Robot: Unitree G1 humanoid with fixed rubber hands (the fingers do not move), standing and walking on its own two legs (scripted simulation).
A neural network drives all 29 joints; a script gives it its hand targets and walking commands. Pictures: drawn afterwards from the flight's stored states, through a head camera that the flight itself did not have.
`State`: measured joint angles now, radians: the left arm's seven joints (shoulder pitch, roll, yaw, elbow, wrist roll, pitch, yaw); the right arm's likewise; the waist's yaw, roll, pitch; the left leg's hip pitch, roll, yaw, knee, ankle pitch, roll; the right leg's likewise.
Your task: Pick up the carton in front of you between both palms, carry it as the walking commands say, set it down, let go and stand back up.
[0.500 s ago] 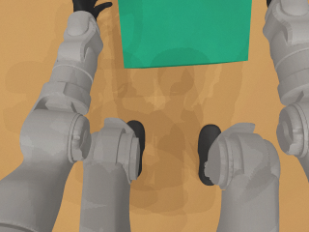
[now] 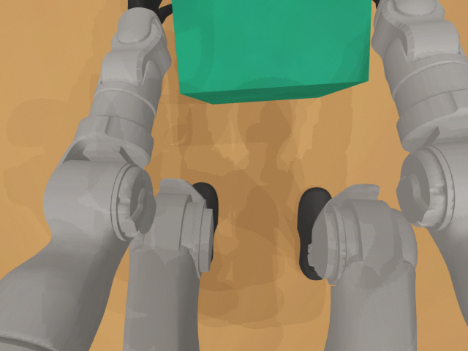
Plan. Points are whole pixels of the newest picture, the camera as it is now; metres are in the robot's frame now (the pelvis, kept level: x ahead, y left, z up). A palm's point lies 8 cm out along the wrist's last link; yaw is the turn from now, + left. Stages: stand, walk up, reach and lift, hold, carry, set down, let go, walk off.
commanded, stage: reach and lift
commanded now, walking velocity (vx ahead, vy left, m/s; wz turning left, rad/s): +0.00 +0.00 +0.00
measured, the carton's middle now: (265, 26) +0.53 -0.01 -0.24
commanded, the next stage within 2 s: none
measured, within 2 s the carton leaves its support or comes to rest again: leaves its support in 0.02 s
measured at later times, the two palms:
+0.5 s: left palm out of the picture +0.50 +0.14 +0.01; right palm out of the picture +0.51 -0.16 +0.01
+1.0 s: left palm out of the picture +0.47 +0.14 +0.16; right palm out of the picture +0.47 -0.16 +0.15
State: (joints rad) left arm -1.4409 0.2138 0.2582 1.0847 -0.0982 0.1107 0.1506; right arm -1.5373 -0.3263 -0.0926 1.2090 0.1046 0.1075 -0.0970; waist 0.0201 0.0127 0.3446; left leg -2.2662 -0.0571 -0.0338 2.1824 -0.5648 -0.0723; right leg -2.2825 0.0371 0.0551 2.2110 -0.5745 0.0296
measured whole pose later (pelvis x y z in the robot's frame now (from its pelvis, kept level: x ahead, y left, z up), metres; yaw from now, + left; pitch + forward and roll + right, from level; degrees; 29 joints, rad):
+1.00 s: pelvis +0.02 +0.01 +0.20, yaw -2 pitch +38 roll +1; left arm -0.80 -0.08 0.44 0.59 0.17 0.36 0.07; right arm -0.85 0.02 -0.40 0.66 -0.19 0.36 -0.03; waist 0.01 0.00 -0.22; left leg -1.71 -0.10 -0.10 1.53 -0.50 -0.06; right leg -1.72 0.10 0.11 1.54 -0.49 0.05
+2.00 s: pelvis +0.10 +0.01 +0.41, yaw -3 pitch -2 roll +0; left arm -0.28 -0.16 0.27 0.40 0.27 0.59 0.00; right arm -0.28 0.15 -0.28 0.40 -0.27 0.59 0.00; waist 0.00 0.00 -0.06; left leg -0.19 -0.04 -0.14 0.45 -0.23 -0.01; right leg -0.20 0.04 0.15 0.46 -0.23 0.02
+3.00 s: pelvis +0.11 +0.00 +0.41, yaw -3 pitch -6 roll +0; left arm -0.24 -0.15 0.21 0.22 0.25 0.72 -0.01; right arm -0.24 0.15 -0.21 0.23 -0.26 0.72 0.00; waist 0.00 0.00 0.00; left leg -0.05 -0.03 -0.13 0.35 -0.20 -0.01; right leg -0.06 0.04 0.14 0.35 -0.19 0.01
